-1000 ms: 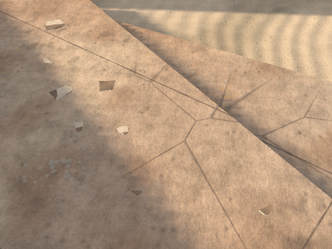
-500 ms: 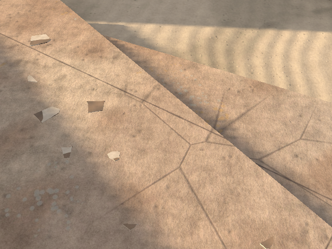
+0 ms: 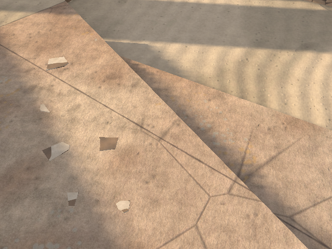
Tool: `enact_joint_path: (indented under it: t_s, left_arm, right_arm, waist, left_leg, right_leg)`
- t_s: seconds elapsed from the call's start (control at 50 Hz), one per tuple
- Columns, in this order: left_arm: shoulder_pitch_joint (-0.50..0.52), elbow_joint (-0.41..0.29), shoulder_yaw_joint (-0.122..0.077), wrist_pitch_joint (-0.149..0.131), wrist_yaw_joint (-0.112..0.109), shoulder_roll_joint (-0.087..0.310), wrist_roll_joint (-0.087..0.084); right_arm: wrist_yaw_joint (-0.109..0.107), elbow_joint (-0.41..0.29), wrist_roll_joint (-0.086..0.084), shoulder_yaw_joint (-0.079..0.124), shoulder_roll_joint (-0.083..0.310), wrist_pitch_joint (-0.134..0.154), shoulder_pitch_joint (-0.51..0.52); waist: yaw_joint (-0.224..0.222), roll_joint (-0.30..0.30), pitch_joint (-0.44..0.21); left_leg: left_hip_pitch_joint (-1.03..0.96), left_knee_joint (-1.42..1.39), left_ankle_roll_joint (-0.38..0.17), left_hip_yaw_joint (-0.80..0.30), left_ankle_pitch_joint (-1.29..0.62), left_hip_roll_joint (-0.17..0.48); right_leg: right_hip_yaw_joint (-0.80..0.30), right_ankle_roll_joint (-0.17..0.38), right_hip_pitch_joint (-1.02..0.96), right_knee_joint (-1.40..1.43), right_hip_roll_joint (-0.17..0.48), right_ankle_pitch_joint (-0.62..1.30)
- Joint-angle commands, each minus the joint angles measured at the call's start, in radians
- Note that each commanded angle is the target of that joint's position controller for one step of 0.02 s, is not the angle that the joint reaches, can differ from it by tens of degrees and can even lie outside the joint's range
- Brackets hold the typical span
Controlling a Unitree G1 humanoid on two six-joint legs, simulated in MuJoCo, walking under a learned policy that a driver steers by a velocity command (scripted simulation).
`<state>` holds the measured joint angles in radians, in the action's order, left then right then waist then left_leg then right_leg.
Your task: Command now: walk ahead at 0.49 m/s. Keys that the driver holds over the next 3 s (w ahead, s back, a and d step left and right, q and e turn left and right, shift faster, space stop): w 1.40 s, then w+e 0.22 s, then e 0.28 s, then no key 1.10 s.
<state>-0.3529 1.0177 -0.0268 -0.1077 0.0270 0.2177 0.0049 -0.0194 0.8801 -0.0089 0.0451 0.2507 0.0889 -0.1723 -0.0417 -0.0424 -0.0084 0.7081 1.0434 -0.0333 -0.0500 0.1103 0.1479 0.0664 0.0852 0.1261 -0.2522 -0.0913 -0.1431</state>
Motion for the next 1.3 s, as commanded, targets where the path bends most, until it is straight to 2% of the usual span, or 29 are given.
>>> enact_joint_path:
  t_s: [0.02,0.18,0.26,0.3,0.34,0.42,0.72,0.82,0.84,0.86,0.88,0.9,0.94,0.96,0.98,1.0,1.02,1.04,1.06,1.08,1.1,1.12,1.14,1.16,1.18,1.24,1.26,1.28,1.3]
  left_arm:
    - [0.031,-0.061,-0.024,-0.011,-0.021,0.146,-0.006]
    - [-0.090,-0.016,-0.037,0.020,-0.031,0.177,-0.026]
    - [-0.032,-0.034,-0.033,0.040,-0.033,0.167,-0.015]
    - [-0.166,-0.060,0.022,0.011,-0.020,-0.008,-0.011]
    - [-0.004,-0.085,-0.019,-0.025,-0.016,0.169,-0.053]
    - [0.029,-0.091,-0.029,0.008,-0.030,0.108,-0.025]
    - [0.449,-0.240,-0.023,0.009,0.004,0.071,-0.027]
    - [0.240,-0.196,-0.062,-0.003,0.016,0.149,-0.024]
    - [0.049,-0.141,-0.087,-0.001,0.008,0.206,-0.021]
    - [-0.185,-0.095,-0.060,0.008,-0.013,0.199,0.079]
    - [-0.331,-0.045,-0.049,0.015,-0.011,0.150,0.093]
    - [-0.234,-0.046,-0.061,-0.001,-0.022,0.148,0.091]
    - [0.070,-0.124,-0.071,0.007,-0.015,0.192,0.024]
    - [0.027,-0.085,-0.022,0.001,-0.025,0.017,0.052]
    - [0.086,-0.113,-0.035,-0.001,-0.007,0.093,0.013]
    - [0.079,-0.110,-0.014,-0.012,-0.022,-0.019,0.071]
    - [0.062,-0.107,-0.012,-0.021,-0.028,-0.025,0.073]
    - [0.034,-0.096,-0.016,-0.029,-0.027,-0.001,0.084]
    - [-0.014,-0.069,-0.049,-0.019,-0.013,0.140,-0.008]
    - [0.009,-0.092,-0.018,-0.036,-0.004,0.024,0.089]
    - [-0.049,-0.072,-0.012,-0.037,0.003,0.001,0.095]
    - [-0.070,-0.054,-0.039,-0.021,-0.006,0.106,-0.022]
    - [-0.101,-0.049,-0.005,-0.033,0.018,0.009,0.086]
    - [-0.096,-0.047,-0.035,-0.018,-0.004,0.098,-0.022]
    - [-0.175,-0.018,-0.004,-0.031,0.031,0.021,0.090]
    - [-0.246,0.014,-0.014,-0.030,0.052,0.046,0.081]
    - [-0.169,-0.016,-0.036,-0.010,-0.003,0.102,-0.025]
    - [-0.264,0.032,0.003,-0.016,0.033,0.021,0.082]
    - [-0.266,0.036,-0.010,-0.015,0.040,0.038,0.084]
  right_arm:
    - [0.002,-0.049,0.004,0.007,0.033,0.006,0.016]
    - [0.047,-0.128,-0.014,-0.003,0.041,0.023,0.231]
    - [0.047,-0.045,-0.012,0.051,0.148,0.035,-0.092]
    - [0.048,0.012,0.009,0.080,0.282,0.028,-0.327]
    - [0.048,-0.020,0.001,0.038,0.132,0.033,-0.195]
    - [0.059,-0.026,0.016,0.014,0.060,0.035,-0.065]
    - [0.010,0.100,-0.005,0.032,0.126,0.002,-0.289]
    - [0.003,0.095,-0.006,0.042,0.151,-0.021,-0.222]
    - [0.003,0.081,0.002,0.031,0.125,-0.023,-0.212]
    - [0.098,0.135,0.197,-0.046,-0.092,0.028,-0.503]
    - [0.130,0.116,0.140,-0.016,0.007,0.047,-0.424]
    - [0.128,0.078,0.078,0.005,0.062,0.054,-0.196]
    - [0.056,0.034,-0.002,0.018,0.106,0.038,-0.135]
    - [0.062,0.066,0.102,-0.010,0.041,0.037,-0.153]
    - [0.047,0.054,0.028,0.013,0.072,0.000,-0.193]
    - [0.063,0.064,0.109,-0.027,-0.046,0.006,-0.179]
    - [0.070,0.062,0.112,-0.027,-0.051,0.007,-0.177]
    - [0.076,0.047,0.103,-0.026,-0.033,0.008,-0.148]
    - [0.058,0.009,0.031,0.006,0.059,-0.019,-0.085]
    - [0.076,0.020,0.094,-0.030,-0.028,-0.006,-0.071]
    - [0.078,0.015,0.104,-0.031,-0.040,-0.008,-0.037]
    - [0.061,-0.036,0.031,-0.007,0.034,-0.023,0.040]
    - [0.080,-0.020,0.102,-0.039,-0.045,-0.023,0.051]
    - [0.064,-0.052,0.023,-0.018,0.007,-0.030,0.100]
    - [0.080,-0.047,0.100,-0.040,-0.036,-0.032,0.108]
    - [0.074,-0.071,0.090,-0.017,0.012,-0.033,0.173]
    - [0.062,-0.098,0.011,-0.009,0.029,-0.026,0.245]
    - [0.067,-0.099,0.077,-0.026,-0.014,-0.035,0.253]
    - [0.068,-0.103,0.082,-0.016,0.000,-0.040,0.244]
  waist:
    - [0.030,0.075,0.067]
    - [-0.032,0.092,0.101]
    - [0.142,0.102,-0.095]
    - [0.121,-0.311,-0.369]
    - [0.128,-0.117,-0.178]
    - [0.028,-0.028,-0.046]
    - [0.114,-0.022,0.111]
    - [-0.027,-0.056,-0.027]
    - [-0.101,-0.024,-0.149]
    - [-0.043,0.346,-0.457]
    - [-0.142,0.267,-0.408]
    - [-0.154,0.194,-0.079]
    - [0.024,0.056,0.015]
    - [-0.002,0.113,-0.044]
    - [0.087,0.055,0.002]
    - [0.055,0.134,0.021]
    - [0.052,0.119,0.036]
    - [0.047,0.097,0.058]
    - [0.084,0.040,0.066]
    - [0.039,0.098,0.047]
    - [0.021,0.101,0.064]
    - [0.049,0.063,0.088]
    - [0.005,0.112,0.060]
    - [0.031,0.096,0.098]
    - [-0.015,0.120,0.076]
    - [-0.026,0.094,0.106]
    - [-0.023,0.077,0.131]
    - [-0.035,0.108,0.082]
    - [-0.022,0.116,0.123]
  left_leg:
    - [-0.002,-0.192,0.016,0.005,-0.162,0.011]
    - [-0.031,-0.497,-0.008,0.039,-0.113,-0.054]
    - [-0.506,-0.550,-0.090,0.091,-0.037,-0.129]
    - [-1.113,-0.692,-0.309,-0.632,0.148,0.261]
    - [-0.930,-0.752,-0.219,-0.486,0.140,0.205]
    - [-0.590,-0.864,-0.186,-0.189,-0.116,0.082]
    - [-0.757,-0.893,-0.157,-0.017,-0.170,0.097]
    - [-0.780,-0.606,-0.104,0.027,-0.608,0.076]
    - [-0.641,-0.372,-0.070,0.065,-0.551,0.019]
    - [-0.297,-0.125,-0.021,0.095,0.111,-0.171]
    - [0.010,0.125,-0.030,-0.040,0.490,-0.266]
    - [0.192,0.243,-0.083,-0.097,0.391,-0.186]
    - [-0.056,0.151,-0.071,-0.022,0.160,-0.080]
    - [-0.098,0.187,-0.097,-0.073,0.204,-0.035]
    - [-0.192,0.102,-0.053,-0.005,0.157,-0.052]
    - [-0.143,0.150,-0.071,-0.057,0.171,-0.018]
    - [-0.090,0.101,-0.067,-0.051,0.142,-0.022]
    - [-0.034,0.045,-0.062,-0.042,0.077,-0.018]
    - [-0.108,-0.017,-0.018,0.045,0.023,-0.027]
    - [-0.042,-0.086,-0.029,-0.007,-0.082,-0.007]
    - [-0.011,-0.156,-0.022,0.007,-0.150,-0.011]
    - [-0.105,-0.211,0.007,0.087,-0.143,-0.038]
    - [-0.079,-0.269,-0.009,0.049,-0.226,-0.035]
    - [-0.151,-0.328,0.007,0.115,-0.212,-0.060]
    - [-0.110,-0.344,-0.009,0.056,-0.251,-0.053]
    - [0.042,-0.459,-0.031,0.031,-0.200,-0.062]
    - [-0.050,-0.464,-0.012,0.138,-0.174,-0.093]
    - [-0.064,-0.476,-0.033,0.039,-0.169,-0.072]
    - [0.011,-0.501,-0.044,0.027,-0.121,-0.072]
  right_leg:
    - [-0.178,0.150,0.081,0.161,0.273,0.130]
    - [-0.169,0.113,-0.147,0.068,0.340,0.126]
    - [-0.097,0.048,-0.102,-0.320,0.265,0.514]
    - [-0.084,-0.042,0.501,-0.968,0.012,-0.389]
    - [-0.183,-0.002,0.651,-1.081,0.122,-0.306]
    - [-0.142,-0.022,0.479,-0.914,0.232,-0.098]
    - [-0.076,-0.041,0.603,-0.312,0.181,0.203]
    - [-0.002,0.035,0.237,-0.249,0.087,0.079]
    - [-0.054,0.074,-0.049,-0.276,0.130,0.111]
    - [-0.428,0.318,-0.656,-0.233,0.356,0.155]
    - [-0.815,0.349,-0.775,-0.053,0.446,-0.235]
    - [-0.710,0.213,-0.537,0.011,0.399,-0.451]
    - [-0.463,0.124,-0.088,0.043,0.395,-0.006]
    - [-0.408,0.180,-0.063,0.079,0.363,-0.096]
    - [-0.340,0.108,0.065,0.080,0.333,0.106]
    - [-0.314,0.178,0.074,0.128,0.330,-0.002]
    - [-0.305,0.184,0.058,0.148,0.315,-0.049]
    - [-0.285,0.191,0.052,0.159,0.315,-0.026]
    - [-0.227,0.137,0.114,0.163,0.301,0.149]
    - [-0.192,0.187,0.083,0.144,0.285,0.089]
    - [-0.187,0.196,0.055,0.143,0.289,0.101]
    - [-0.150,0.122,0.117,0.151,0.257,0.230]
    - [-0.137,0.185,0.094,0.123,0.263,0.178]
    - [-0.104,0.106,0.111,0.133,0.233,0.245]
    - [-0.146,0.194,0.071,0.114,0.278,0.205]
    - [-0.194,0.220,-0.198,0.100,0.348,0.277]
    - [-0.116,0.113,-0.127,0.086,0.273,0.301]
    - [-0.186,0.179,-0.183,0.096,0.347,0.287]
    - [-0.194,0.179,-0.283,0.091,0.375,0.320]
